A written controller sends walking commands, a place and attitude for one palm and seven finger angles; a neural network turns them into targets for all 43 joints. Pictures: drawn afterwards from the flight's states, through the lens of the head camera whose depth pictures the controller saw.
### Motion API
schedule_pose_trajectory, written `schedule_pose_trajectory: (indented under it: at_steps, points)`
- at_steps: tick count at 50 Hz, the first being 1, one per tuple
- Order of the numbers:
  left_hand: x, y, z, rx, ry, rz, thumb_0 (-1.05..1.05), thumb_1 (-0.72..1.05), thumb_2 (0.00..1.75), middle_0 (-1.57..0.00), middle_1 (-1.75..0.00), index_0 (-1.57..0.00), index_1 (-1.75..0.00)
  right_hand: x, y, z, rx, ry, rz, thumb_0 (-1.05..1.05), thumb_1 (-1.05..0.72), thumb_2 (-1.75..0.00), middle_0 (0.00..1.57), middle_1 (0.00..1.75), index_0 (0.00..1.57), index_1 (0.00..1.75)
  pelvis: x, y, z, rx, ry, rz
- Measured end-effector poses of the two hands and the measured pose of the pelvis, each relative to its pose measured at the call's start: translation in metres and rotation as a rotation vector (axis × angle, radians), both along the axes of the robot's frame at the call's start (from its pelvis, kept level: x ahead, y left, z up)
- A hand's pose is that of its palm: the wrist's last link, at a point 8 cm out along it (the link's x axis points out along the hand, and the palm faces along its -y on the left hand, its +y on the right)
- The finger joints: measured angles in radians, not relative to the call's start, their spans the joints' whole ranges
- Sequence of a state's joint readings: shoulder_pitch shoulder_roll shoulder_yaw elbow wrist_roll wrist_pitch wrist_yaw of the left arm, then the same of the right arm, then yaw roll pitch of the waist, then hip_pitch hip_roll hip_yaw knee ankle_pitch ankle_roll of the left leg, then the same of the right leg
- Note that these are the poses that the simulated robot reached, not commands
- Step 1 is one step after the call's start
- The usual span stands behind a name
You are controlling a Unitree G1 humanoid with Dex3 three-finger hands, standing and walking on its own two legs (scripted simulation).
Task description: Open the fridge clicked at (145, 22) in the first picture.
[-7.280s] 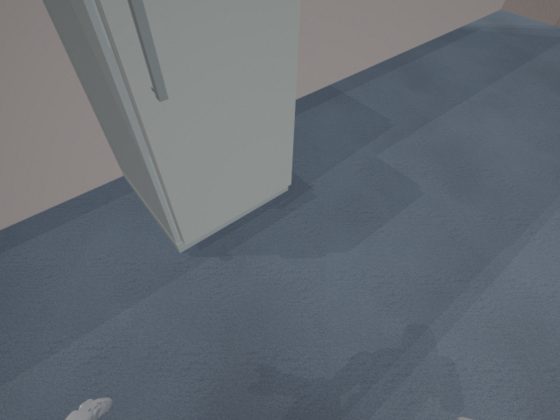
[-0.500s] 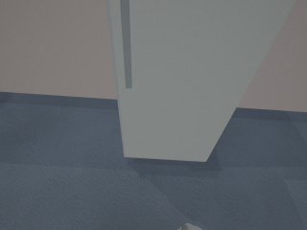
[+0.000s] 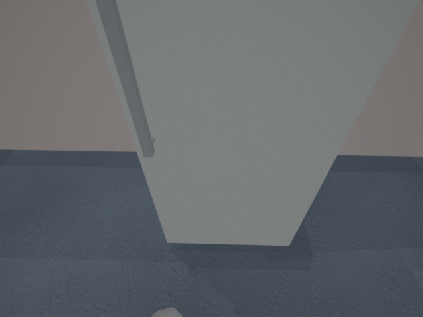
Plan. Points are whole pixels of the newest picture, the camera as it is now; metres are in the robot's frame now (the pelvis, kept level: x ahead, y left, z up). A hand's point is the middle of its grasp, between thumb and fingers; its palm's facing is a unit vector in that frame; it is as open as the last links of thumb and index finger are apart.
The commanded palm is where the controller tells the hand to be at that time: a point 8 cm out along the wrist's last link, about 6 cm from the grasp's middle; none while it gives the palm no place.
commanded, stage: come to a stop and stand still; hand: left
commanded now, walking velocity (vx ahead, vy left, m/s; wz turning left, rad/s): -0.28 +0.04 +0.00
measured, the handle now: (132, 80) +0.52 +0.19 +0.19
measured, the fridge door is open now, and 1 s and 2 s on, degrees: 0 0 0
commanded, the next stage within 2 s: look again from close up in 1.86 s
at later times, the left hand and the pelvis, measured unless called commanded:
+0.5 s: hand out of the picture +0.00 +0.18 -0.18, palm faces +0.02 -0.96 -0.28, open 7.4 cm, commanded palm none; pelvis -0.03 -0.01 -0.02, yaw -2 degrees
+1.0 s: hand out of the picture -0.16 +0.15 -0.18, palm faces +0.09 -0.97 -0.21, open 7.4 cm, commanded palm none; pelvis -0.15 -0.03 -0.01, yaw +0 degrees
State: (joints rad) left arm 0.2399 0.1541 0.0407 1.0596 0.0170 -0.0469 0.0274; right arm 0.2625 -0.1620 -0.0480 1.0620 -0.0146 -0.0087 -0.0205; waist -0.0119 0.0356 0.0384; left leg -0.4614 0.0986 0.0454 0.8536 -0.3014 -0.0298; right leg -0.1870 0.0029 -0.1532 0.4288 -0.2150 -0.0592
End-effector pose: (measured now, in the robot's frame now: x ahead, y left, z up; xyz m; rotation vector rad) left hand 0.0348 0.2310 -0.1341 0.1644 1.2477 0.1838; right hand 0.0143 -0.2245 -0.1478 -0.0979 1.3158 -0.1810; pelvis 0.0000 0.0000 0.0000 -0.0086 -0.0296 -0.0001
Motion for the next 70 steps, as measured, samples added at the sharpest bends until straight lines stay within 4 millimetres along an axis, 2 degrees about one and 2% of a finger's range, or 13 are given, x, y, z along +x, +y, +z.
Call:
schedule_pose_trajectory:
  at_steps: [4, 8, 13, 18, 23, 32, 40, 45, 49, 52, 58, 63, 70]
  points:
    - [-0.010, 0.002, -0.012, -0.032, 0.070, 0.029, 0.00, 0.93, 0.89, -0.20, -0.30, -0.20, -0.30, 0.047, 0.002, 0.003, -0.036, -0.064, 0.029, 0.01, -0.94, -0.90, 0.19, 0.30, 0.19, 0.30, 0.016, 0.011, -0.004, -0.013, -0.009, -0.010]
    - [-0.015, 0.008, -0.027, -0.055, 0.117, 0.062, 0.00, 0.92, 0.89, -0.20, -0.30, -0.20, -0.30, 0.075, 0.016, 0.004, -0.051, -0.097, 0.058, 0.00, -0.93, -0.90, 0.19, 0.30, 0.19, 0.30, 0.025, 0.020, -0.011, -0.005, -0.019, -0.008]
    - [-0.019, 0.013, -0.025, -0.046, 0.148, 0.050, 0.00, 0.91, 0.89, -0.20, -0.30, -0.19, -0.30, 0.088, 0.026, 0.007, -0.041, -0.131, 0.071, 0.00, -0.92, -0.90, 0.20, 0.30, 0.20, 0.30, 0.015, 0.020, -0.010, 0.010, -0.011, -0.026]
    - [-0.026, 0.014, -0.016, -0.002, 0.136, 0.025, 0.01, 0.91, 0.89, -0.20, -0.30, -0.19, -0.30, 0.079, 0.018, 0.001, -0.011, -0.150, 0.058, 0.00, -0.92, -0.90, 0.20, 0.30, 0.20, 0.30, -0.004, 0.010, -0.010, 0.007, 0.003, -0.037]
    - [-0.040, 0.003, -0.014, 0.059, 0.084, -0.008, 0.00, 0.91, 0.89, -0.20, -0.30, -0.19, -0.30, 0.052, -0.009, -0.013, 0.009, -0.165, 0.030, 0.00, -0.91, -0.90, 0.20, 0.30, 0.20, 0.30, -0.025, -0.009, -0.020, 0.015, -0.012, -0.051]
    - [-0.060, -0.020, -0.020, 0.010, -0.058, -0.013, 0.01, 0.91, 0.89, -0.20, -0.30, -0.20, -0.30, -0.019, -0.034, -0.001, -0.042, -0.147, 0.000, 0.00, -0.91, -0.90, 0.19, 0.30, 0.20, 0.30, -0.056, -0.020, -0.020, -0.010, -0.061, 0.003]
    - [-0.089, -0.028, -0.025, -0.044, -0.061, -0.018, 0.01, 0.91, 0.89, -0.20, -0.30, -0.20, -0.30, -0.092, -0.028, 0.001, -0.060, -0.076, 0.016, 0.00, -0.91, -0.90, 0.19, 0.30, 0.20, 0.30, -0.097, -0.020, -0.019, -0.018, -0.044, -0.004]
    - [-0.142, -0.031, -0.020, -0.034, -0.006, 0.019, 0.01, 0.91, 0.89, -0.20, -0.30, -0.20, -0.30, -0.122, -0.028, -0.007, -0.029, -0.039, 0.024, 0.00, -0.91, -0.90, 0.20, 0.30, 0.20, 0.30, -0.122, -0.024, -0.016, -0.017, -0.046, 0.002]
    - [-0.195, -0.035, -0.016, -0.025, 0.071, 0.057, 0.01, 0.91, 0.89, -0.20, -0.30, -0.20, -0.30, -0.139, -0.026, 0.001, -0.007, -0.032, 0.017, 0.01, -0.91, -0.90, 0.20, 0.30, 0.20, 0.30, -0.141, -0.029, -0.008, 0.005, -0.038, 0.008]
    - [-0.220, -0.034, -0.018, -0.027, 0.115, 0.067, 0.01, 0.91, 0.89, -0.20, -0.30, -0.20, -0.30, -0.156, -0.027, 0.006, -0.009, -0.036, 0.002, 0.00, -0.91, -0.90, 0.20, 0.30, 0.20, 0.30, -0.153, -0.029, -0.006, 0.018, -0.029, 0.006]
    - [-0.234, -0.021, -0.029, -0.032, 0.089, 0.072, 0.01, 0.91, 0.89, -0.20, -0.30, -0.20, -0.30, -0.207, -0.018, 0.002, -0.036, 0.014, -0.003, 0.00, -0.91, -0.90, 0.20, 0.30, 0.20, 0.30, -0.180, -0.020, -0.013, 0.010, -0.007, 0.016]
    - [-0.239, -0.020, -0.020, -0.038, 0.067, 0.054, 0.01, 0.91, 0.89, -0.20, -0.30, -0.19, -0.30, -0.248, -0.003, 0.002, -0.009, 0.077, -0.017, 0.00, -0.91, -0.90, 0.19, 0.30, 0.20, 0.30, -0.200, -0.017, -0.006, 0.016, -0.010, 0.013]
    - [-0.265, -0.033, -0.016, -0.032, 0.059, 0.044, 0.00, 0.91, 0.89, -0.20, -0.30, -0.19, -0.30, -0.256, 0.002, -0.012, 0.045, 0.067, 0.009, 0.00, -0.91, -0.90, 0.20, 0.30, 0.20, 0.30, -0.223, -0.021, -0.010, 0.022, 0.013, -0.002]
